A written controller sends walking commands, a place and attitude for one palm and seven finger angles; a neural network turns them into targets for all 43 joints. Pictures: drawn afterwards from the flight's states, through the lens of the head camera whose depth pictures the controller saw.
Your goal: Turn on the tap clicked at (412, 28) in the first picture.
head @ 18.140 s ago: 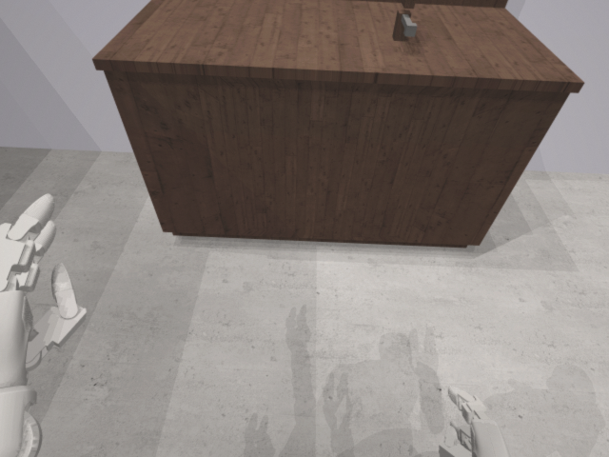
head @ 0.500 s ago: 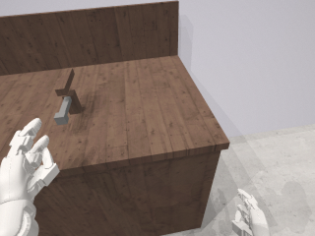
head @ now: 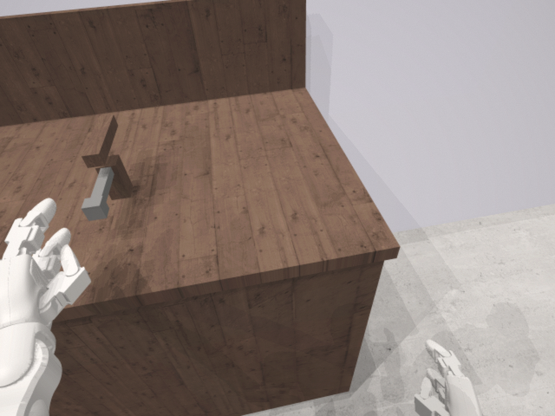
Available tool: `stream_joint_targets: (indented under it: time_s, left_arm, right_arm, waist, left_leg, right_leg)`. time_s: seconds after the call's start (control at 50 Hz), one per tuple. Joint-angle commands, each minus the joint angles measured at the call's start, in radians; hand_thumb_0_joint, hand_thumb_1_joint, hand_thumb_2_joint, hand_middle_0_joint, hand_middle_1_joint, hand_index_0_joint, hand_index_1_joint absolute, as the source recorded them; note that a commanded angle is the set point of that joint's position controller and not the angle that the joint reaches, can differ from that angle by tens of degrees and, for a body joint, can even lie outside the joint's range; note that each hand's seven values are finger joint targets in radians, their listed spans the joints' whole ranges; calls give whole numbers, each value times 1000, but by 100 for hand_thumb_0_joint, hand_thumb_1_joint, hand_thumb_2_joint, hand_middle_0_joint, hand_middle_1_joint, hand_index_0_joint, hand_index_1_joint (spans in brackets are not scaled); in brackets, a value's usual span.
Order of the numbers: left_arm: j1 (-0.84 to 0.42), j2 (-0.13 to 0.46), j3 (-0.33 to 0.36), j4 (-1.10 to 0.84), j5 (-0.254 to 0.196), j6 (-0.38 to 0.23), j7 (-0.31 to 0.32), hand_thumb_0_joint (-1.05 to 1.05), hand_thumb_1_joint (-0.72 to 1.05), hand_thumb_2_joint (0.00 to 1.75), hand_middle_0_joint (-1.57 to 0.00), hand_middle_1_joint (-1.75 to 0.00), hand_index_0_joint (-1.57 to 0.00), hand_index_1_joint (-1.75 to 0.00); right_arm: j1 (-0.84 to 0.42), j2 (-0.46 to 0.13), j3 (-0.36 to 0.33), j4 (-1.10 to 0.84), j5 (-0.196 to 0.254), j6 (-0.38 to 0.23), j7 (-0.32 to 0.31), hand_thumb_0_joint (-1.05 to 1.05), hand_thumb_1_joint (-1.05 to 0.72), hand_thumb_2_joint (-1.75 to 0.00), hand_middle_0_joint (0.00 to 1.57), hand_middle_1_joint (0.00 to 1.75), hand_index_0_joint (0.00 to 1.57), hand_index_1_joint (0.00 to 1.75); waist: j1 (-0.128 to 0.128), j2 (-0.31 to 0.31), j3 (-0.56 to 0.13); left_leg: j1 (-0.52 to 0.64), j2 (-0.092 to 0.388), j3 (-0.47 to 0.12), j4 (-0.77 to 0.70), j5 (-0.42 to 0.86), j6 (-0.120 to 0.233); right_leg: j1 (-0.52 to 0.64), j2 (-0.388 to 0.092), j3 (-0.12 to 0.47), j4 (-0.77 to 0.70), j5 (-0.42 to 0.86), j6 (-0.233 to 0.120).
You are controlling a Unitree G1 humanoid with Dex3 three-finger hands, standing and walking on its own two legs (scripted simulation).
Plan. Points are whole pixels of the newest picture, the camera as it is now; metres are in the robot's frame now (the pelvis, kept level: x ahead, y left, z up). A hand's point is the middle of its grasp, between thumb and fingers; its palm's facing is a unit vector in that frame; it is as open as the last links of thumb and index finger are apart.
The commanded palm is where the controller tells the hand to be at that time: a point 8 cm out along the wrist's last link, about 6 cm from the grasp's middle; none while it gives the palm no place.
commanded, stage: reach beside the lever's end, fingers flat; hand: left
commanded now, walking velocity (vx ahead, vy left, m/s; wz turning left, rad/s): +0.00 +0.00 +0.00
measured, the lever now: (95, 208) +0.37 +0.35 +0.12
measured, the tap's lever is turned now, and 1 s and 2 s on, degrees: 0 0 0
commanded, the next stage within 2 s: push the lever round in 1.66 s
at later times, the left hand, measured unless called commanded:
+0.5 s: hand (74, 251) +0.27 +0.31 +0.14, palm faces +0.52 -0.85 -0.12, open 7.6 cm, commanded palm +0.22 +0.35 +0.15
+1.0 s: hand (73, 233) +0.31 +0.34 +0.13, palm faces +0.53 -0.84 -0.11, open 7.7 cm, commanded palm +0.27 +0.38 +0.13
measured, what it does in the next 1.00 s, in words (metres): stands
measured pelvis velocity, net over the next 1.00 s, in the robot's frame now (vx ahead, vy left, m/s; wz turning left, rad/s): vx -0.01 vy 0.03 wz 0.00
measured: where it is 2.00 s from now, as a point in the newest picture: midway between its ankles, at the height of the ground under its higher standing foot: outside the picture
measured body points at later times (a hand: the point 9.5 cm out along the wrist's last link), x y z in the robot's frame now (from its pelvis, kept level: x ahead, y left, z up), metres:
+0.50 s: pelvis +0.00 +0.02 +0.00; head +0.00 -0.01 +0.45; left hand +0.23 +0.35 +0.15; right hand +0.19 -0.22 -0.08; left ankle +0.03 +0.15 -0.72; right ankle -0.01 -0.06 -0.72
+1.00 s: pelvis -0.01 +0.03 +0.00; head +0.00 +0.01 +0.45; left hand +0.27 +0.38 +0.14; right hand +0.16 -0.22 -0.09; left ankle +0.03 +0.15 -0.72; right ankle -0.01 -0.06 -0.72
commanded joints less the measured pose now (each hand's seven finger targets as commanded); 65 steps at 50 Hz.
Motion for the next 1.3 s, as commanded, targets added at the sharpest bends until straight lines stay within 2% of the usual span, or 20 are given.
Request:
stream_joint_targets:
  time_s: [0.0,0.04,0.12,0.14,0.16,0.24,0.28,0.3,0.36,0.46,0.52,0.58,0.64,0.7,0.78,0.84,0.96,1.06,1.24,1.28]
  left_arm:
    - [-207,222,118,-183,9,-80,11,0,90,90,-19,-28,-19,-28]
    - [-240,234,122,-165,15,-88,10,0,90,90,-19,-28,-19,-28]
    - [-285,262,143,-92,5,-90,-9,0,90,90,-19,-27,-19,-27]
    - [-284,282,162,-87,14,-94,-9,0,90,90,-19,-26,-19,-26]
    - [-277,245,135,-92,10,-94,-13,0,90,90,-19,-26,-19,-26]
    - [-262,269,168,-37,7,-103,-21,0,90,90,-18,-25,-18,-25]
    - [-337,251,136,-22,6,-108,-28,0,90,90,-18,-25,-18,-25]
    - [-344,287,168,3,7,-110,-25,0,90,90,-18,-24,-18,-24]
    - [-387,289,161,4,23,-128,-23,0,90,90,-18,-24,-18,-24]
    - [-408,283,154,48,29,-159,-33,0,90,90,-17,-22,-17,-22]
    - [-419,273,137,61,28,-168,-42,0,90,90,-17,-21,-17,-21]
    - [-431,275,144,104,30,-171,-39,0,90,90,-17,-21,-17,-21]
    - [-487,303,156,110,43,-176,-32,0,90,90,-17,-20,-17,-20]
    - [-479,314,173,148,42,-186,-29,0,90,90,-16,-19,-16,-19]
    - [-565,328,167,228,48,-202,-39,0,90,90,-16,-18,-16,-18]
    - [-628,380,195,275,57,-217,-47,0,90,90,-16,-17,-16,-17]
    - [-745,385,162,412,66,-246,-70,0,90,90,-15,-16,-15,-16]
    - [-761,447,214,485,74,-275,-72,0,90,90,-15,-15,-15,-15]
    - [-827,553,286,624,86,-319,-99,0,90,90,-15,-15,-15,-15]
    - [-803,543,277,638,86,-330,-116,0,90,90,-15,-15,-15,-15]
  right_arm:
    - [-152,-103,-34,-171,-1,-53,-7,0,-90,-90,20,30,20,30]
    - [-158,-103,-31,-163,3,-52,-8,0,-90,-90,20,30,20,30]
    - [-143,-113,-36,-159,-1,-47,-15,0,-90,-90,20,30,20,30]
    - [-153,-110,-36,-154,3,-43,-15,0,-90,-90,20,30,20,30]
    - [-144,-105,-37,-165,-1,-42,-13,0,-90,-90,20,30,20,30]
    - [-141,-110,-39,-160,2,-35,-8,0,-90,-90,20,30,20,30]
    - [-130,-114,-39,-161,3,-32,-9,0,-90,-90,20,30,20,30]
    - [-128,-118,-43,-156,2,-30,-11,0,-90,-90,20,30,20,30]
    - [-126,-114,-42,-155,-1,-24,-9,0,-90,-90,20,30,20,30]
    - [-114,-118,-47,-151,-2,-19,-3,0,-90,-90,20,30,20,30]
    - [-113,-121,-48,-154,-2,-22,0,0,-90,-90,20,30,20,30]
    - [-106,-123,-51,-149,-3,-17,1,0,-90,-90,20,30,20,30]
    - [-123,-120,-47,-144,1,-9,0,0,-90,-90,20,30,20,30]
    - [-103,-128,-54,-146,-8,-2,3,0,-90,-90,20,30,20,30]
    - [-100,-130,-51,-132,-4,6,1,0,-90,-90,20,30,20,30]
    - [-96,-134,-50,-122,-1,11,-3,0,-90,-90,20,30,20,30]
    - [-64,-147,-52,-114,0,18,-3,0,-90,-90,20,30,20,30]
    - [-25,-156,-61,-116,-9,27,6,0,-90,-90,20,30,20,30]
    - [31,-169,-68,-110,-7,61,16,0,-90,-90,20,30,20,30]
    - [44,-172,-74,-120,-9,64,20,0,-90,-90,20,30,20,30]
  waist:
    - [1,-32,-92]
    - [0,-15,-86]
    - [-6,-54,-102]
    - [2,-4,-113]
    - [0,-13,-126]
    - [6,-29,-128]
    - [-12,-27,-109]
    - [-11,-51,-108]
    - [-10,14,-139]
    - [-16,-21,-150]
    - [-18,11,-148]
    - [-19,-26,-144]
    - [-20,24,-135]
    - [-20,-27,-172]
    - [-37,-11,-135]
    - [-39,25,-147]
    - [-67,2,-152]
    - [-56,8,-221]
    - [-67,20,-215]
    - [-65,21,-243]
  left_leg:
    - [53,-12,47,-52,141,62]
    - [60,-14,45,-57,135,63]
    - [53,-12,42,-58,142,65]
    - [66,-14,47,-60,159,63]
    - [69,-16,47,-60,171,63]
    - [69,-13,45,-62,199,62]
    - [65,-12,44,-66,175,62]
    - [62,-10,43,-67,174,63]
    - [79,-15,45,-69,190,61]
    - [84,-12,40,-71,215,60]
    - [90,-10,38,-75,215,56]
    - [84,-9,33,-79,206,56]
    - [85,-10,35,-86,188,56]
    - [78,-12,37,-79,211,57]
    - [61,-11,33,-82,159,59]
    - [56,-14,34,-79,143,62]
    - [35,-13,26,-75,90,65]
    - [30,-14,29,-55,149,66]
    - [-26,-11,37,-29,174,73]
    - [-20,-10,41,-24,197,74]
  right_leg:
    - [-17,-79,72,-153,237,84]
    - [-25,-75,67,-155,220,81]
    - [-14,-74,69,-155,239,84]
    - [-4,-73,69,-151,252,78]
    - [1,-74,65,-145,274,80]
    - [6,-68,55,-138,314,77]
    - [-14,-66,54,-143,282,77]
    - [-12,-64,53,-146,277,77]
    - [-5,-65,53,-137,284,70]
    - [0,-58,42,-127,309,66]
    - [-10,-55,39,-125,297,62]
    - [-14,-53,35,-128,289,62]
    - [-21,-54,39,-133,258,59]
    - [-2,-51,38,-125,287,61]
    - [-37,-47,41,-134,234,60]
    - [-37,-48,48,-136,219,58]
    - [-77,-43,48,-136,168,59]
    - [-43,-42,50,-115,239,59]
    - [-53,-37,57,-99,279,64]
    - [-44,-35,58,-93,301,64]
